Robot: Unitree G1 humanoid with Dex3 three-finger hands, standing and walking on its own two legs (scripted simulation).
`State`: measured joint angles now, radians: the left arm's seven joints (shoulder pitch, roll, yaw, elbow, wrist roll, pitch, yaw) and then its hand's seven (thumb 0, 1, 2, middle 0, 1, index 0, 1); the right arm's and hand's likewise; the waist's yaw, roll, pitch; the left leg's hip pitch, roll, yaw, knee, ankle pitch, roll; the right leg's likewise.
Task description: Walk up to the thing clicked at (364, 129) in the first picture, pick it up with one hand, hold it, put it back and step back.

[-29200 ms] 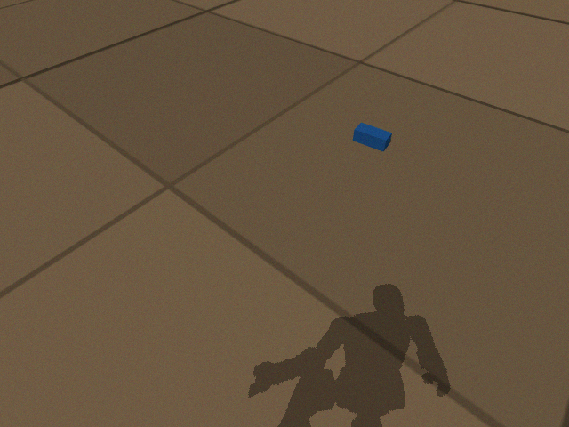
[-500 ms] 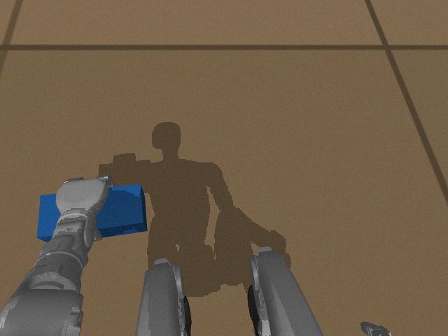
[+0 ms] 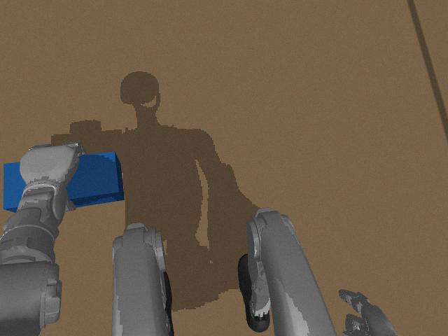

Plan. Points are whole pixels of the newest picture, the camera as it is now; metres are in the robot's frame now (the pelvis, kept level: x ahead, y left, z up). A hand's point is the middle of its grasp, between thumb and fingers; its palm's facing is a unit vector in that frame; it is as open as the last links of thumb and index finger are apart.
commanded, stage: crouch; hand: left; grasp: from above
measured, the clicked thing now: (69, 183) +0.41 +0.29 -0.21
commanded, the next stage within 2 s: lower in 0.58 s
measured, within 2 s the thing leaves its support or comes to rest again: rests again in 1.52 s
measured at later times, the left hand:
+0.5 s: hand (74, 185) +0.42 +0.29 -0.24, palm faces -0.47 -0.06 -0.88, open 11.5 cm
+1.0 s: hand (82, 186) +0.42 +0.29 -0.30, palm faces -0.49 -0.08 -0.87, open 11.5 cm
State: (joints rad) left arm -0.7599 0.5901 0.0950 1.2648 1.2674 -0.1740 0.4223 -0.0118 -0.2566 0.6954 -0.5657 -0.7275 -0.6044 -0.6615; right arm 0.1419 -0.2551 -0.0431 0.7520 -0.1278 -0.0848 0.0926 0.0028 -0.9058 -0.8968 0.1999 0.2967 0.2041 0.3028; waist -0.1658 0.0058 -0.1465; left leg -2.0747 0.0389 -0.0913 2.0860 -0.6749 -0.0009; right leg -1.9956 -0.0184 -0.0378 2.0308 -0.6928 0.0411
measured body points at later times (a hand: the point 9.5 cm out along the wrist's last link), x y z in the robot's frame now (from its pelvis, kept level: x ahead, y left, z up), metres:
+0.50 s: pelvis -0.01 +0.00 -0.06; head +0.23 +0.05 +0.31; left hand +0.44 +0.29 -0.19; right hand +0.04 -0.29 -0.18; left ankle +0.07 +0.12 -0.40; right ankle +0.08 -0.14 -0.40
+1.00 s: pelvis -0.01 +0.00 -0.10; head +0.24 +0.06 +0.27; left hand +0.44 +0.29 -0.25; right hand +0.04 -0.29 -0.21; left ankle +0.07 +0.12 -0.40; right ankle +0.08 -0.14 -0.40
